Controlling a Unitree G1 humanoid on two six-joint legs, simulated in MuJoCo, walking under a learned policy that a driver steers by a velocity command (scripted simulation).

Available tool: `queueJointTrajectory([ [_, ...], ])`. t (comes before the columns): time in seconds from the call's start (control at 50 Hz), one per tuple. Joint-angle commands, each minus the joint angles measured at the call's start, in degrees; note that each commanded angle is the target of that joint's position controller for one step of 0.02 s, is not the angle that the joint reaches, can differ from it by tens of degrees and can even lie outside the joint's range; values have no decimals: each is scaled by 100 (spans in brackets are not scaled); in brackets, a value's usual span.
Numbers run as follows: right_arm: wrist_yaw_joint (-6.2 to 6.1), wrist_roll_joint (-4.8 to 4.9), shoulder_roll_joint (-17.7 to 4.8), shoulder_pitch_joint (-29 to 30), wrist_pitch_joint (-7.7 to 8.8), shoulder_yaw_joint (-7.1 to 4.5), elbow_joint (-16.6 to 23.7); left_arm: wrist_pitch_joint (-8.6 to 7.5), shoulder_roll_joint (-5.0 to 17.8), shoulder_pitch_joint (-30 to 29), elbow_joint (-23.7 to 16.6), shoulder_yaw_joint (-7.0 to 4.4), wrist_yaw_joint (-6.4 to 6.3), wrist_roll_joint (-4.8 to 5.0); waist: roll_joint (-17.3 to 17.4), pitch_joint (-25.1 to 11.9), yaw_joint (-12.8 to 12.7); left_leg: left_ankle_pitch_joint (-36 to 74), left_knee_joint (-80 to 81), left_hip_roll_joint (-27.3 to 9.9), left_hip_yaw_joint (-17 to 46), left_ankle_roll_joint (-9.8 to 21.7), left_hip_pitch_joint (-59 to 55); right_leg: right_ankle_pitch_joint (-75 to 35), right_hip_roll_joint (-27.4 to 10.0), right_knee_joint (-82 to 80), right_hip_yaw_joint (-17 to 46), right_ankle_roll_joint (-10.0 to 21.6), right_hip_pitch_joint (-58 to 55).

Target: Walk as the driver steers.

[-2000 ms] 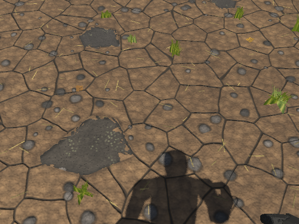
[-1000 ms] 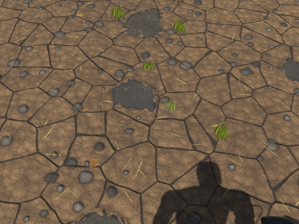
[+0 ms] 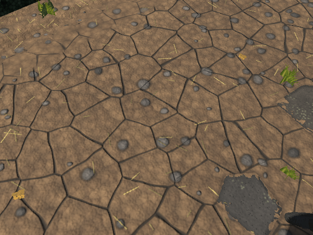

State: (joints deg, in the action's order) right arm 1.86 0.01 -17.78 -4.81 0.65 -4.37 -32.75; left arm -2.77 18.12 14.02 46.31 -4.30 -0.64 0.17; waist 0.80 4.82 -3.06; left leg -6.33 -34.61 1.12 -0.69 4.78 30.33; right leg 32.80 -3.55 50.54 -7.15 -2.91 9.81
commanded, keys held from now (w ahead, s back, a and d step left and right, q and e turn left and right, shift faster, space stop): e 0.58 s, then no key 0.42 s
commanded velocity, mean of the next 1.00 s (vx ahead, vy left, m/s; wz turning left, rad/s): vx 0.04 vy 0.00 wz -0.20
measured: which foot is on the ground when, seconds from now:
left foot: down 0.00-0.44, up 0.46-0.82, down 0.84-1.00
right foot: up 0.00-0.42, down 0.44-1.00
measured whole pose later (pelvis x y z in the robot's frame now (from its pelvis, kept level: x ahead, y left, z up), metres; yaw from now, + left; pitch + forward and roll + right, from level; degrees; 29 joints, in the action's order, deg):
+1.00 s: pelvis +0.10 -0.01 +0.02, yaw -17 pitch +0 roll +0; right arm -0.1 -0.9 -13.7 -7.6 0.9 -2.4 -47.8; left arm 1.7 15.7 8.6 45.8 -1.8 -1.4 -1.1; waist -2.1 1.9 -0.6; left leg -15.0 -28.2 1.1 0.5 0.6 12.9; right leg 16.4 1.1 29.1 6.5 -1.2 12.2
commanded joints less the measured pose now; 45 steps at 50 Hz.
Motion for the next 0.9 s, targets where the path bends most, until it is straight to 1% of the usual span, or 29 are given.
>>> queueJointTrajectory([
  [0.02,-49,-95,-979,-1074,60,-259,368,-93,858,142,-471,-46,108,127,444,-2768,759,2862,1018,-2170,3180,1774,-4284,341,196,3135,1213,19,2814],
  [0.04,-53,4,-686,-805,79,-154,239,-36,756,-77,-523,-10,67,134,196,-2062,595,2420,1072,-1897,2510,1437,-3601,-111,-47,2660,1072,43,2972],
  [0.06,-66,37,-411,-602,87,-43,174,42,641,-121,-414,18,5,61,-23,-1685,454,2214,1175,-1662,2113,1201,-2905,-324,-261,2186,1100,4,2713],
  [0.08,-78,-24,-318,-400,96,10,105,130,622,-33,-375,17,-27,34,130,-1485,256,2184,1325,-1533,1807,1100,-2174,-490,-362,1793,1139,-30,2176],
  [0.12,-88,-195,-304,-164,165,32,-52,258,461,317,-197,43,-58,34,389,-1386,20,2358,1587,-1326,1194,1052,-1274,-807,-297,1231,1004,-115,1243],
  [0.18,-158,-245,-325,-35,226,16,-296,310,258,200,-122,128,-109,-6,438,-1342,83,2091,1691,-1249,702,965,-1150,-1228,-277,44,980,-157,797],
  [0.2,-188,-242,-390,-53,208,-4,-361,331,306,84,-141,121,-115,4,457,-1325,159,1658,1759,-1307,705,967,-1201,-1393,-262,-143,951,-148,762],
  [0.26,-285,-181,-623,-84,69,-81,-489,424,565,-299,-308,32,-130,55,499,-996,336,47,1980,-1530,930,1004,-1321,-1277,-198,-191,850,-79,1081],
  [0.3,-333,-126,-625,-115,-5,-96,-563,462,553,-463,-405,10,-129,56,485,-769,399,-365,2018,-1677,1065,1007,-1522,-1028,-191,-200,819,-15,1366],
  [0.34,-369,-88,-581,-120,-55,-100,-619,462,457,-459,-431,11,-93,52,452,-744,395,-78,1879,-1762,1040,993,-1808,-873,-155,-367,737,52,1422],
  [0.38,-395,-36,-581,-22,-112,-113,-643,447,364,-263,-377,9,-23,54,447,-860,262,632,1554,-1733,813,890,-2006,-1037,-19,-909,536,150,1119],
  [0.42,-422,91,-598,-10,-182,-149,-711,430,378,90,-267,-20,58,30,431,-932,46,902,1027,-1520,423,537,-1985,-1940,175,-2101,391,379,529],
  [0.44,-435,123,-475,-198,-190,-148,-768,425,683,143,-301,-94,62,-25,-59,-825,98,352,322,-1150,37,78,-1644,-2815,-153,-2805,1081,663,243],
  [0.46,-408,-108,-185,-235,-147,-92,-575,426,1348,65,-416,-243,-24,-7,-1617,-819,450,-1249,-987,-303,-665,-527,-386,-4744,-1388,-2878,2805,1327,-388],
  [0.48,-436,-136,-298,552,-113,-114,-385,374,1297,161,-496,-233,4,-150,-1858,-670,-101,-3010,-2020,316,-176,-714,586,-5225,-1899,-3216,3608,2172,-401],
  [0.5,-423,-84,-409,572,-106,-169,-405,266,1169,181,-530,-198,16,-233,-1192,-805,-69,-2974,-2788,154,312,-696,703,-5221,-1688,-3158,3326,2162,-485],
  [0.52,-425,-19,-394,385,-128,-192,-511,195,1078,-87,-553,-205,-6,-150,-864,-828,135,-2551,-2970,57,435,-698,822,-5267,-1368,-2979,2884,1852,-628],
  [0.54,-451,-25,-387,230,-151,-204,-625,182,975,-269,-606,-193,-26,-30,-658,-864,214,-2280,-2887,-6,473,-747,867,-5278,-1180,-2897,2637,1624,-698],
  [0.56,-477,-45,-439,226,-157,-222,-636,196,902,-373,-641,-173,-71,59,-668,-909,263,-2030,-2797,-64,521,-805,809,-5352,-1102,-2863,2557,1537,-750],
  [0.58,-476,-28,-357,245,-140,-203,-628,232,857,-357,-651,-159,-104,79,-704,-992,285,-1860,-2729,-2,468,-874,649,-5553,-988,-2824,2480,1523,-729],
  [0.62,-451,46,-258,166,-112,-160,-689,295,801,-295,-667,-156,-156,49,-750,-1149,261,-1571,-2199,8,387,-951,486,-5558,-891,-2775,2306,1499,-936],
  [0.66,-413,61,-183,280,-96,-111,-705,344,803,-248,-658,-159,-188,35,-825,-1168,154,-1397,-1527,-30,353,-986,158,-5327,-825,-2731,2235,1463,-921],
  [0.76,-317,96,-349,210,-100,-106,-791,424,835,-405,-631,-134,-114,-21,-1084,-960,61,-1388,-501,-63,217,-903,-876,-4759,-851,-2755,2432,1540,-268],
  [0.8,-281,86,-324,44,-66,-102,-873,434,753,-563,-597,-80,-99,25,-1027,-838,193,-929,368,-49,138,-782,-1314,-4316,-747,-2634,2490,1424,-96],
  [0.82,-255,55,-284,-110,-31,-94,-952,432,676,-618,-568,-39,-104,60,-932,-781,325,-184,1186,-32,86,-679,-1765,-3894,-611,-2569,2458,1254,94],
  [0.84,-254,-24,-404,-169,0,-105,-975,395,549,-449,-508,11,-101,9,-718,-818,292,537,1472,-300,390,-546,-2302,-3260,-424,-2516,2426,987,369],
  [0.86,-288,-128,-815,-285,15,-171,-944,334,322,-236,-509,89,-81,-155,183,-1058,109,1919,1370,-1180,1230,-240,-2861,-2208,72,-1872,1977,636,730],
  [0.88,-272,-176,-750,-35,12,-111,-999,302,197,-80,-493,113,-70,-129,926,-1026,-151,2116,1318,-1641,1665,473,-2453,-1006,469,-1838,1515,332,779],
  [0.9,-239,-145,-378,251,43,-5,-939,302,398,-201,-433,91,-82,-164,838,-945,-81,1456,1442,-1613,1686,669,-2062,-1080,278,-1940,1400,151,440],
])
